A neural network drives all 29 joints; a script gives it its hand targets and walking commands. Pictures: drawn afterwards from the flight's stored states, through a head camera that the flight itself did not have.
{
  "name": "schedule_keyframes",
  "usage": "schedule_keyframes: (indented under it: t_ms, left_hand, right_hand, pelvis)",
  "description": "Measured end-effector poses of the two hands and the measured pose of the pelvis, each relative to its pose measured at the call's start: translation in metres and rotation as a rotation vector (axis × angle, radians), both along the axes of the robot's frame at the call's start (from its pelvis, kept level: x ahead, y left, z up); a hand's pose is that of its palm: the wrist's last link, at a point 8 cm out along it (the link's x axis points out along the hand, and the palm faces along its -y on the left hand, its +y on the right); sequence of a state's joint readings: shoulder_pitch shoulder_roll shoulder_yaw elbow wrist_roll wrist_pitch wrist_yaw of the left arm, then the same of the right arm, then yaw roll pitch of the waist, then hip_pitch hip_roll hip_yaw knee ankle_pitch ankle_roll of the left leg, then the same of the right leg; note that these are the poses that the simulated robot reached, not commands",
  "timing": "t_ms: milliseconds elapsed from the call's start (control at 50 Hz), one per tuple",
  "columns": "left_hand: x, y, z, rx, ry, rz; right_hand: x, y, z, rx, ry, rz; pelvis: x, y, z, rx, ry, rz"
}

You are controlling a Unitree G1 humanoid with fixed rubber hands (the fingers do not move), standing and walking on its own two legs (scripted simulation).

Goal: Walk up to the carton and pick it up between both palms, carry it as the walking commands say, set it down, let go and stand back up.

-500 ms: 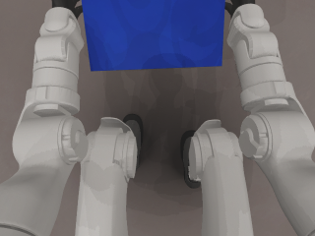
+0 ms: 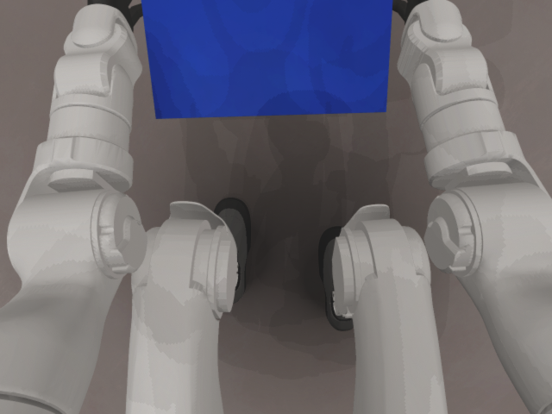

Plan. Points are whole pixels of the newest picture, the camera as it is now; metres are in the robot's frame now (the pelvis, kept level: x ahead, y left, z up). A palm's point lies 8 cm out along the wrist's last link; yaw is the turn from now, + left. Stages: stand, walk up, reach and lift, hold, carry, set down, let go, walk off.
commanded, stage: set down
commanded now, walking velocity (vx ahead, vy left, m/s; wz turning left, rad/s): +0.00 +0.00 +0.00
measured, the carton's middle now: (269, 21) +0.54 +0.05 -0.23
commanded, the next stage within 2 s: none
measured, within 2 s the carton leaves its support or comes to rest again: rests again in 0.36 s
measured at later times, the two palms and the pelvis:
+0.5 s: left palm (118, 13) +0.53 +0.22 -0.16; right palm (417, 10) +0.54 -0.12 -0.16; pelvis +0.00 +0.01 +0.00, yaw +0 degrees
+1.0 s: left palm (119, 11) +0.53 +0.22 -0.16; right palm (417, 8) +0.55 -0.12 -0.17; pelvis +0.00 +0.00 -0.01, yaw +0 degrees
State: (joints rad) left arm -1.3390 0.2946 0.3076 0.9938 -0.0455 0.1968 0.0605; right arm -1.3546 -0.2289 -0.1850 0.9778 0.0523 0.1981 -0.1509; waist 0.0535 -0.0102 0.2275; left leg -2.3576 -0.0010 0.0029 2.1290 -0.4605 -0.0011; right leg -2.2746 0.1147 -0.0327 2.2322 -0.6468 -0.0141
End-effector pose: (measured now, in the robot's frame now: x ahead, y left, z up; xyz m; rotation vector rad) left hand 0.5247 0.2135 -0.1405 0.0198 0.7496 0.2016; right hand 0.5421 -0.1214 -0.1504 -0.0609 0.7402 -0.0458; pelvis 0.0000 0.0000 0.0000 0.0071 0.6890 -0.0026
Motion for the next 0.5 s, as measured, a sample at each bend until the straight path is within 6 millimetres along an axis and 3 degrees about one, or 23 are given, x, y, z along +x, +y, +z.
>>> schedule_keyframes:
  t_ms: [500]
  left_hand:
    - [0.003,0.002,-0.018,-0.004,0.018,-0.004]
  right_hand:
    - [0.0,0.0,-0.014,0.008,0.02,0.021]
  pelvis:
    - [0.001,0.005,-0.004,-0.006,-0.043,0.0]
